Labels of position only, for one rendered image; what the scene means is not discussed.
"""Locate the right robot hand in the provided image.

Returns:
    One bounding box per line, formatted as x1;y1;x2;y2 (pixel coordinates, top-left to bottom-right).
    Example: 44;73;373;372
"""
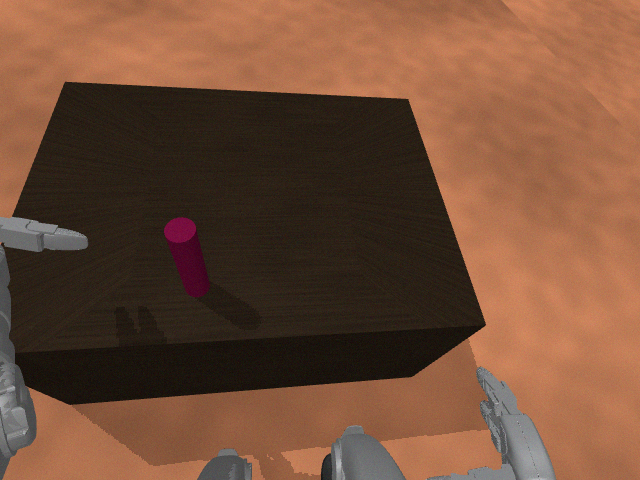
426;367;556;480

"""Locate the can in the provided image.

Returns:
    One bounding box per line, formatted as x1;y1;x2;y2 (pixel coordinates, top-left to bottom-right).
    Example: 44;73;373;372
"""
164;217;210;297

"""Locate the left robot hand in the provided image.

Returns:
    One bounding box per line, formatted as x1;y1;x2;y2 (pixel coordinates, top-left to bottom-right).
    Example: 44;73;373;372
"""
0;217;88;252

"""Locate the left robot arm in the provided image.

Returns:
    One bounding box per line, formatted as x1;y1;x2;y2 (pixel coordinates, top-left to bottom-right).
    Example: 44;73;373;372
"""
0;245;37;480

